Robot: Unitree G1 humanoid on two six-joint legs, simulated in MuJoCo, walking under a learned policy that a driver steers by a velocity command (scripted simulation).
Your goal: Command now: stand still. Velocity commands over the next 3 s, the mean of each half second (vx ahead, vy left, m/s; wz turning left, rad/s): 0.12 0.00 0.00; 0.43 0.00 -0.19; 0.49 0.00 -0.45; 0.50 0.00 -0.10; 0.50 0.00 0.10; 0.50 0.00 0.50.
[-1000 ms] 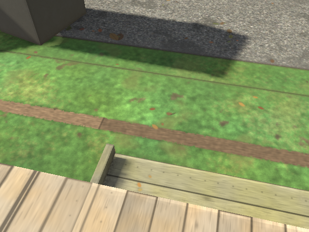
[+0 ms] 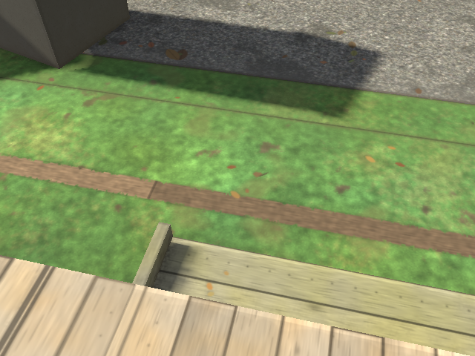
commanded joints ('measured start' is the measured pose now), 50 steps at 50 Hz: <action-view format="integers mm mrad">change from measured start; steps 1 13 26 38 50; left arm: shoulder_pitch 99 126 218 107 -354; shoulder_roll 66 66 157 82 67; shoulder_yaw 8 11 65 63 60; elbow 1 2 -15 -123 -332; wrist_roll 0 3 18 20 10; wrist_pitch -3 -4 -53 -38 -16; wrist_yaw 2 2 -13 -68 -99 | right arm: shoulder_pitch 80 80 -181 66 221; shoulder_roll -61 -52 -86 -119 -143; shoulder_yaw -7 -5 -52 -71 -41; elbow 1 4 -219 -153 -139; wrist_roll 0 -2 -15 -13 -3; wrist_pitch -2 2 -57 -90 -107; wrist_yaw -2 -2 66 41 3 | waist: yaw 0 10 41 36 -22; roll -5 -16 -89 41 67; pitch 73 67 171 88 150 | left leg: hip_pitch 27 14 -400 2 105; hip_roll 104 81 53 264 231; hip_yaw -97 -74 69 -189 170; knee -38 -16 342 -258 -192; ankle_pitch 128 20 -158 -123 573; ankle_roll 26 23 50 134 80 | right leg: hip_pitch -101 -90 34 -497 -531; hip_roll -142 -131 -296 -139 -54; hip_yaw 112 127 242 66 -137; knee -79 -116 -207 826 298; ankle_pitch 197 36 40 24 307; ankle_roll -9 -21 -182 -34 -54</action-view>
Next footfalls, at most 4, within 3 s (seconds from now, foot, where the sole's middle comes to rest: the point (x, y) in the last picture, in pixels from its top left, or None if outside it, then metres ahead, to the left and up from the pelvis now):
0.62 left None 0.22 0.14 -0.78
1.12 right None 0.50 -0.03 -0.78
1.78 left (249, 277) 0.87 -0.01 -0.95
2.34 right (330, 240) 1.14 -0.36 -1.12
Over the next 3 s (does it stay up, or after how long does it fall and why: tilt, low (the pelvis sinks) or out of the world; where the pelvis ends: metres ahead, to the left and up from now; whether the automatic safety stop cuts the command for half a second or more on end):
stays up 1.39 -0.28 -0.34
